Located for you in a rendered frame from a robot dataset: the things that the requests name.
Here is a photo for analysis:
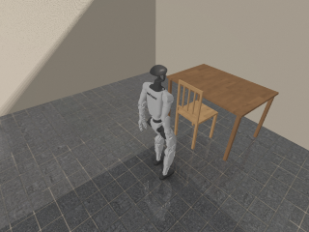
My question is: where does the table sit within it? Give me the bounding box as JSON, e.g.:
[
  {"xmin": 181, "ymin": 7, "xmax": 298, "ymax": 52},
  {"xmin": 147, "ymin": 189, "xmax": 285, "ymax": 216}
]
[{"xmin": 166, "ymin": 64, "xmax": 279, "ymax": 161}]

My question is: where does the left robot forearm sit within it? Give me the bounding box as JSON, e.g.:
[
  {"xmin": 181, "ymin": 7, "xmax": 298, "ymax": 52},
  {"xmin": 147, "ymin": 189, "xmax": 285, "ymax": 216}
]
[{"xmin": 138, "ymin": 103, "xmax": 146, "ymax": 121}]

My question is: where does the robot torso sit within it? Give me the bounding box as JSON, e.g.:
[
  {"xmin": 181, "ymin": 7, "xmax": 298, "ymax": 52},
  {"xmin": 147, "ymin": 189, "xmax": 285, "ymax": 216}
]
[{"xmin": 146, "ymin": 82, "xmax": 168, "ymax": 133}]

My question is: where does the right robot hand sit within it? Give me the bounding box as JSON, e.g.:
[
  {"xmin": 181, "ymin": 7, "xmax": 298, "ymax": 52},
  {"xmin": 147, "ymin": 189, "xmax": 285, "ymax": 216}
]
[{"xmin": 166, "ymin": 138, "xmax": 176, "ymax": 152}]

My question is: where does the chair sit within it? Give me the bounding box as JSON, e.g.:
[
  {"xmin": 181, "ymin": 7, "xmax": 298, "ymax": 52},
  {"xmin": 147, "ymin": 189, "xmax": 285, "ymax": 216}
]
[{"xmin": 174, "ymin": 79, "xmax": 218, "ymax": 150}]

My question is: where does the robot left thigh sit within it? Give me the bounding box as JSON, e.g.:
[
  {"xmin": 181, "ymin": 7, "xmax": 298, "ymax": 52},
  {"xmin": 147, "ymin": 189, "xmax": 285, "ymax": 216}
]
[{"xmin": 147, "ymin": 116, "xmax": 164, "ymax": 144}]

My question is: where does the robot right upper arm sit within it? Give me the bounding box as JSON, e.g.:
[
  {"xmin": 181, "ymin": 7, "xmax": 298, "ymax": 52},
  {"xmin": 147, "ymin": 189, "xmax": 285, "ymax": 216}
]
[{"xmin": 160, "ymin": 91, "xmax": 174, "ymax": 123}]

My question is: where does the right robot forearm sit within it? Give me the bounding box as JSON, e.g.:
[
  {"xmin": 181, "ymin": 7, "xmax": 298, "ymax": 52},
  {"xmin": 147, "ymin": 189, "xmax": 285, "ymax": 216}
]
[{"xmin": 162, "ymin": 116, "xmax": 173, "ymax": 140}]

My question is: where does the left robot hand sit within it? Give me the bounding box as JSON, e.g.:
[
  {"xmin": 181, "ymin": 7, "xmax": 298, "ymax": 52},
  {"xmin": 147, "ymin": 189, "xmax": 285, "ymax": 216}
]
[{"xmin": 138, "ymin": 119, "xmax": 147, "ymax": 131}]

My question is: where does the robot left upper arm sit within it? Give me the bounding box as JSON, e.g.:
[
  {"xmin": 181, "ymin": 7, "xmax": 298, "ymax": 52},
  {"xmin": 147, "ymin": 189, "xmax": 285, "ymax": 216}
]
[{"xmin": 138, "ymin": 82, "xmax": 152, "ymax": 107}]

